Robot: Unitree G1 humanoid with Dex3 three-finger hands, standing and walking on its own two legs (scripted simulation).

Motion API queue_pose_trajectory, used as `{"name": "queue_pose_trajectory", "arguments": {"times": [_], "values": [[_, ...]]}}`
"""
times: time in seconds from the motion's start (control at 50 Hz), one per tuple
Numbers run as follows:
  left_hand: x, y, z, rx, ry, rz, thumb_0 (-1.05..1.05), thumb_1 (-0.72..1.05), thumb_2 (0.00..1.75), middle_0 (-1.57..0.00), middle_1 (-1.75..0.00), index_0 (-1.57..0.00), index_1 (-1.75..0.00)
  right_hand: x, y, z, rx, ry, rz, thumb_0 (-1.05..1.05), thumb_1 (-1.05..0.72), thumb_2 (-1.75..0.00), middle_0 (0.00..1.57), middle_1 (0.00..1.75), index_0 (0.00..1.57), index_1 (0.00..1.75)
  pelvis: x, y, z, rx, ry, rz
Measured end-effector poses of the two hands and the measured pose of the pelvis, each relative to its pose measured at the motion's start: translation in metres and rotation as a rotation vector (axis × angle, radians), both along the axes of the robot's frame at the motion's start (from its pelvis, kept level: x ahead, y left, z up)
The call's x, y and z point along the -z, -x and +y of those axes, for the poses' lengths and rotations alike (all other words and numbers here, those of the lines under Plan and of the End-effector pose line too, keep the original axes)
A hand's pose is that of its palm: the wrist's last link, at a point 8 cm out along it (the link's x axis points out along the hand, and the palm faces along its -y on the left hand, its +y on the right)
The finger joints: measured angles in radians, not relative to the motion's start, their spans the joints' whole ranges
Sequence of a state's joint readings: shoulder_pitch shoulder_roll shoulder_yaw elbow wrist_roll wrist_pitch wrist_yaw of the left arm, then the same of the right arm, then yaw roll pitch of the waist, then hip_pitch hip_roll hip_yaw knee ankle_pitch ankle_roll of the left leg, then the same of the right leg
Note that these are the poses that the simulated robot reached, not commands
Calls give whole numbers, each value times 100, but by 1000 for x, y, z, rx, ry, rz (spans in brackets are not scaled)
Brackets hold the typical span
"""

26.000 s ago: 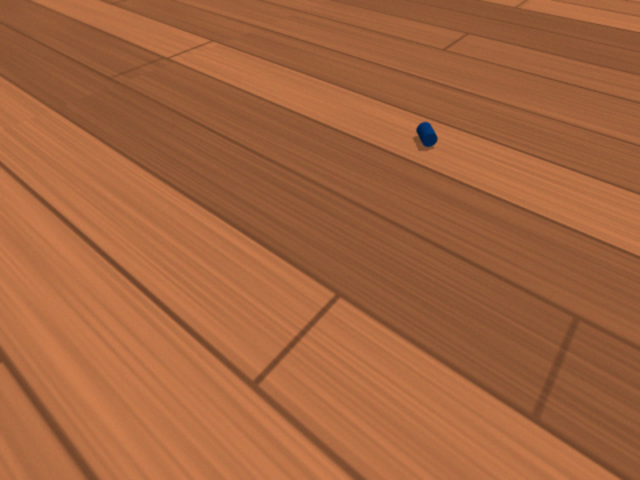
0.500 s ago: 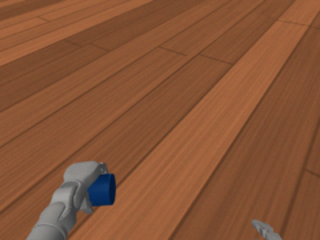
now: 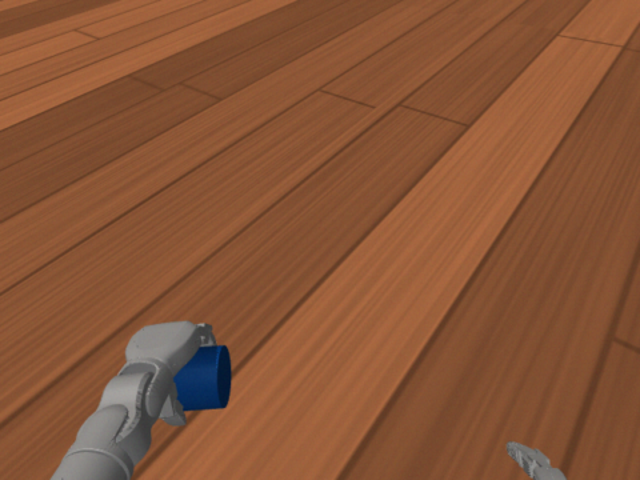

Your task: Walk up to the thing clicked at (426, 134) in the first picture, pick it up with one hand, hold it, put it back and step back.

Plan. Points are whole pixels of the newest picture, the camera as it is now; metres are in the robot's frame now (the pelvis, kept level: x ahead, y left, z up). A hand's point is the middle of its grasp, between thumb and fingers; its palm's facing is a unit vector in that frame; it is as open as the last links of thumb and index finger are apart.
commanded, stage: crouch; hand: left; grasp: from above
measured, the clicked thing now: (180, 379) +0.29 +0.22 -0.06
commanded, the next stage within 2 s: lower in 1.80 s
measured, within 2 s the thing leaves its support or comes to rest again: neither
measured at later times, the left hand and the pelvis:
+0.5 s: hand (200, 414) +0.30 +0.24 -0.20, palm faces -0.44 +0.01 -0.90, open 11.0 cm; pelvis -0.02 +0.00 -0.08, yaw +1 degrees
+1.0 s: hand (226, 437) +0.33 +0.25 -0.44, palm faces -0.45 -0.02 -0.89, open 11.1 cm; pelvis -0.07 +0.01 -0.28, yaw +0 degrees
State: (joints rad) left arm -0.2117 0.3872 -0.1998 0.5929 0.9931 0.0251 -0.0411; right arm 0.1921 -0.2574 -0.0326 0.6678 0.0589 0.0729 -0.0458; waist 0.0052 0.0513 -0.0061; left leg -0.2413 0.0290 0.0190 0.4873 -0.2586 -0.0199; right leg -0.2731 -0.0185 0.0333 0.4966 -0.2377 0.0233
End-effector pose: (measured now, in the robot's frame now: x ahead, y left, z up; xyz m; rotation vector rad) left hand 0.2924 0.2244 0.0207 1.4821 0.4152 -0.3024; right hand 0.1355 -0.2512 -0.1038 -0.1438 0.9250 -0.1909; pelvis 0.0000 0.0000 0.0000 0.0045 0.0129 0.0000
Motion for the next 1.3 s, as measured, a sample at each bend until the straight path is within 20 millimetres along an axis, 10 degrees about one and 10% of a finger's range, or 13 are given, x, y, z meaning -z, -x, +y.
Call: {"name": "queue_pose_trajectory", "arguments": {"times": [0.36,0.76,1.02,1.3], "values": [[95,5,7,4,-57,35,-1,-14,53,-67,-49,-68,-50,30,33,-13,-8,61,147,1,-89,-90,20,30,20,30,28,9,1,-22,10,156],[294,-37,19,-18,-90,-10,-1,-14,56,-64,-53,-65,-54,208,145,-17,60,126,394,1,-89,-89,20,30,20,30,197,55,9,-14,39,523],[406,-43,30,-8,-63,8,-1,-14,58,-63,-55,-64,-56,301,137,-12,-50,110,410,1,-89,-89,21,30,21,30,286,66,5,-24,59,627],[471,-53,38,-28,-55,3,-1,-16,60,-64,-55,-65,-56,348,124,-24,-113,135,410,1,-90,-90,20,30,20,30,339,70,2,-12,73,639]]}}
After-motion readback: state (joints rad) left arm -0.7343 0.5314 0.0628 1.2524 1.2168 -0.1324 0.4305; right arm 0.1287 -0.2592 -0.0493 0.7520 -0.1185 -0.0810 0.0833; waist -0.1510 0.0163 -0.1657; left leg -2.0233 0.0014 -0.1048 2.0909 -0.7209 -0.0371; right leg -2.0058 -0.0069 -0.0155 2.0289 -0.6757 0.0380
